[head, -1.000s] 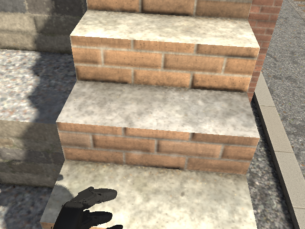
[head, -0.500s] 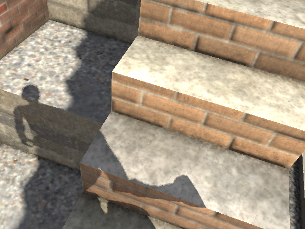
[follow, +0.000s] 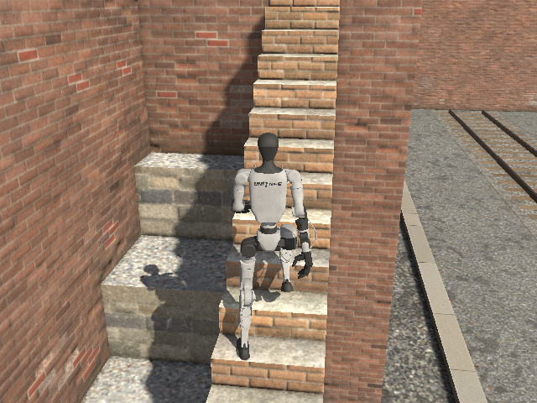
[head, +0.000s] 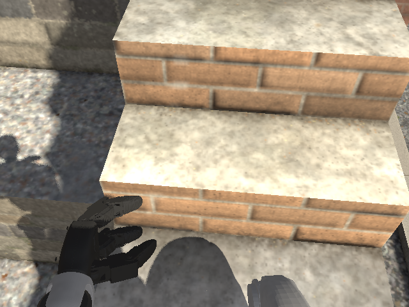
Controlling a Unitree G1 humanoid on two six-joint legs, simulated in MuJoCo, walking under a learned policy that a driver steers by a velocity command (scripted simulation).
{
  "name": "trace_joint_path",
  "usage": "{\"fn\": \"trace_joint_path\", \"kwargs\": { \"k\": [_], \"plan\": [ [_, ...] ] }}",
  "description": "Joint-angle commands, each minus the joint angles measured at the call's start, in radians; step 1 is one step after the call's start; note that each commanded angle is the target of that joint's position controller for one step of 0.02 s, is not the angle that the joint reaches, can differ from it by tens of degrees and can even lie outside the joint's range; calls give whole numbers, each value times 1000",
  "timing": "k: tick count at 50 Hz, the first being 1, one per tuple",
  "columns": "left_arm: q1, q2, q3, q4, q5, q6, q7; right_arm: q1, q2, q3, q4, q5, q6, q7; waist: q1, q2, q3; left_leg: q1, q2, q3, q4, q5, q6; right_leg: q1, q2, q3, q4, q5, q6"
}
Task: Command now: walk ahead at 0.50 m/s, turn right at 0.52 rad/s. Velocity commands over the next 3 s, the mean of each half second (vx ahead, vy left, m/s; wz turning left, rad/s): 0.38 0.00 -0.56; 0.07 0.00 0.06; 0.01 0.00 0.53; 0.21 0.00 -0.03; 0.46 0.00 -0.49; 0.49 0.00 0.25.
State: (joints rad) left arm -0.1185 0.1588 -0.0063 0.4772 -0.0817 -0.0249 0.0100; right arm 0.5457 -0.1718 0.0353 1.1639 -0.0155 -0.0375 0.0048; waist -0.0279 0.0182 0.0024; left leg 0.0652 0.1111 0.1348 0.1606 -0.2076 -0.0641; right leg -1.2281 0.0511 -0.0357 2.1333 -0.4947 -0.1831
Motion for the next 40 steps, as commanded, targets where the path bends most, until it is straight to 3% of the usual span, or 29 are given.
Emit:
{"fn": "trace_joint_path", "kwargs": {
  "k": [1, 2, 3, 4, 5, 6, 7, 8, 9, 11, 12, 15, 18, 20, 22, 23, 24, 25, 26, 27, 28, 29, 30, 31, 32, 33, 34, 37, 40],
  "plan": [
    [291, 136, 11, 56, -6, 50, 8, -244, -329, -57, -175, 111, -47, -3, 244, -17, -219, -446, 89, 126, -149, 1342, 163, 1027, 53, -96, -594, 160, 23],
    [458, 136, 27, 141, -12, 60, 2, -230, -421, -81, -154, 116, -30, -18, 299, 122, -238, -333, 163, 121, -38, 1857, 174, 1103, 81, -159, -586, 37, 74],
    [554, 158, 29, 198, 0, 76, -3, -258, -413, -93, -149, 112, 5, -37, 326, 158, -247, -178, 200, 107, 164, 1941, 190, 1083, 89, -145, -775, 6, 93],
    [474, 213, 43, 202, -15, 82, -15, -243, -360, -93, -164, 113, 25, -67, 272, 127, -199, -24, 146, 59, 397, 1688, 196, 970, 110, -45, -1167, -17, 87],
    [331, 326, 68, 221, 44, 106, -32, -129, -236, -90, -206, 26, 36, -48, 100, -219, -170, -231, -117, 41, 858, 434, 123, 1005, -49, 504, -1409, 422, -5],
    [247, 415, 96, 191, 96, 144, 19, -186, -163, -86, -264, -37, -33, -3, 66, -373, -340, -515, -247, -121, 1602, -115, 99, 1080, -176, 1025, -1840, 377, -48],
    [236, 338, 70, 263, 94, 134, 28, -288, -123, -95, -387, -42, -54, 22, 21, -165, -260, -750, -210, -266, 1867, -124, 122, 1050, -173, 1008, -1837, 123, 22],
    [290, 256, 50, 382, 93, 113, -1, -362, -53, -76, -468, -38, -70, 46, -11, -67, -102, -891, -182, -254, 1892, -64, 167, 927, -150, 983, -1827, -197, 64],
    [315, 203, 37, 472, 78, 80, -31, -445, -21, -47, -529, -32, -92, 41, -22, 0, 80, -1024, -158, -258, 1929, -54, 207, 824, -141, 933, -1798, -302, 74],
    [342, 57, 6, 587, 103, 40, -55, -430, 14, 4, -564, -20, -134, 38, -59, -37, 130, -1093, -165, -239, 2103, -33, 239, 739, -99, 767, -1756, -173, -5],
    [392, 45, 7, 621, 91, 30, -62, -410, 56, 27, -556, -14, -151, 30, -72, -44, 96, -1152, -173, -227, 2193, 8, 238, 804, -118, 709, -1774, -15, 0],
    [338, 57, 21, 592, 78, 21, -99, -475, 37, 38, -544, 79, -149, -41, -40, 22, 132, -1323, -165, -136, 2221, -91, 213, 797, -107, 475, -1778, 171, 24],
    [380, 83, 23, 573, 69, 13, -95, -633, 66, 51, -646, 105, -103, -89, 39, -4, 102, -1431, -144, -61, 2407, -182, 176, 807, -157, 456, -1829, 290, 38],
    [468, 122, 39, 562, 29, 3, -87, -763, 74, 63, -728, 102, -69, -102, 89, 35, 139, -1442, -82, -24, 2132, -90, 176, 825, -121, 444, -1889, 297, 72],
    [513, 142, 57, 516, 43, -1, -75, -826, 82, 74, -776, 88, -35, -105, 111, 4, 89, -1317, -58, 16, 1876, 29, 162, 830, -96, 458, -1914, 462, 40],
    [524, 172, 76, 460, 35, 9, -60, -826, 106, 88, -796, 69, -24, -108, 112, -1, 23, -1144, -54, 43, 1632, 27, 163, 852, -92, 417, -1926, 678, 56],
    [528, 185, 85, 430, 45, 32, -31, -745, 154, 99, -775, 68, -15, -93, 69, -42, -76, -851, -109, 84, 1414, -60, 172, 837, -92, 363, -1895, 1038, 82],
    [598, 233, 99, 415, 32, 40, -1, -692, 127, 76, -752, 88, -18, -61, 50, -124, -199, -609, -193, 129, 1276, -194, 173, 915, -99, 324, -1833, 1535, 118],
    [607, 263, 116, 403, 30, 47, 32, -596, 76, 44, -715, 106, -16, -36, 13, -203, -307, -481, -208, 77, 1167, -136, 158, 1045, -140, 380, -1804, 1806, 121],
    [548, 304, 121, 383, 32, 25, 56, -472, -22, 5, -661, 115, -1, -25, -52, -290, -330, -438, -234, 68, 973, -194, 126, 1202, -183, 407, -1770, 1952, 89],
    [472, 289, 112, 368, 43, -4, 66, -409, -100, -22, -598, 112, 2, -24, -87, -233, -282, -410, -192, 0, 761, -181, 130, 1284, -169, 371, -1636, 1896, 74],
    [522, 273, 111, 374, 76, -18, 71, -294, -154, -41, -569, 62, 2, -13, -109, 8, -436, -116, 22, -296, 745, 388, 294, 1142, -35, 295, -1280, 1229, 123],
    [483, 192, 99, 341, 75, -16, 24, -312, -159, -56, -548, -29, 32, -22, -116, 264, -593, -44, 274, -903, 414, 735, 486, 827, 162, 203, -776, 134, 244],
    [392, 197, 102, 304, 111, -12, -22, -409, -98, -51, -528, -71, 56, -52, -75, 85, -494, -206, 246, -956, 386, 602, 497, 683, 112, 213, -500, 92, 258],
    [349, 106, 66, 254, 124, 1, -33, -483, -13, -33, -483, -56, 47, -72, -5, 80, -326, -393, 190, -880, 430, 220, 459, 575, 82, 240, -434, 143, 230],
    [370, 51, 28, 246, 146, -5, -30, -492, 54, -26, -418, -29, 31, -71, 31, -25, -187, -470, 135, -764, 513, -14, 414, 517, 72, 259, -447, 215, 197],
    [410, 64, 24, 257, 147, -13, -34, -468, 66, -24, -361, -13, 23, -63, 60, -97, -145, -540, 84, -706, 547, -182, 380, 525, 62, 252, -420, 254, 177],
    [510, 91, 16, 244, 106, -6, -9, -467, 23, -41, -247, 41, -6, -11, 134, -72, -26, -663, 38, -566, 498, -228, 335, 547, 37, 203, -358, 311, 182],
    [509, 115, 13, 217, 78, 18, 16, -552, -16, -42, -253, 44, 4, 7, 163, -27, -2, -753, 8, -490, 531, -174, 307, 577, -1, 150, -400, 295, 203]
  ]
}}
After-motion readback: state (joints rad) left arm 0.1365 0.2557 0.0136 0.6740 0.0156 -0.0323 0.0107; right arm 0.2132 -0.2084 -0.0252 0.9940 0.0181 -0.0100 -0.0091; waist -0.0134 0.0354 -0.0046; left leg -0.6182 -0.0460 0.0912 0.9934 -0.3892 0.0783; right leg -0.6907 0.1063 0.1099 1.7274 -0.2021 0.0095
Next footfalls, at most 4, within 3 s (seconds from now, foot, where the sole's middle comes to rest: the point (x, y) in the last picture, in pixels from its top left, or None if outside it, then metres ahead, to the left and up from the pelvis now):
0.08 right None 0.15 -0.11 -0.59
0.56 left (220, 285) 0.42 -0.02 -0.40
0.94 right None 0.30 -0.28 -0.40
1.34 left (230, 296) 0.39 -0.04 -0.40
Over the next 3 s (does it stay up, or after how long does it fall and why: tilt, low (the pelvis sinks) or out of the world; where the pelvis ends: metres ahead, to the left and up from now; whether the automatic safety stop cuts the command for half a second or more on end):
stays up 0.62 -0.14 0.53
